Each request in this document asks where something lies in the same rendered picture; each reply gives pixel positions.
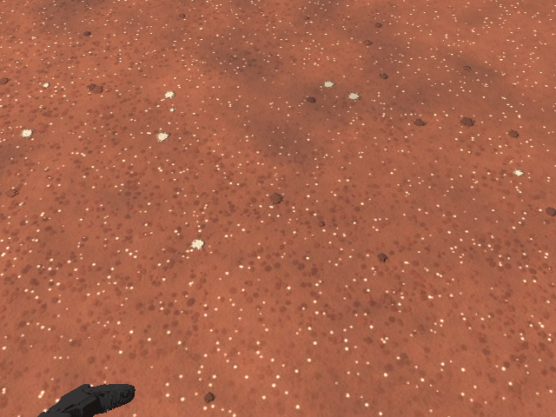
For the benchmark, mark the robot left hand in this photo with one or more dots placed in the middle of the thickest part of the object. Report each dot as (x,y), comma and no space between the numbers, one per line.
(86,401)

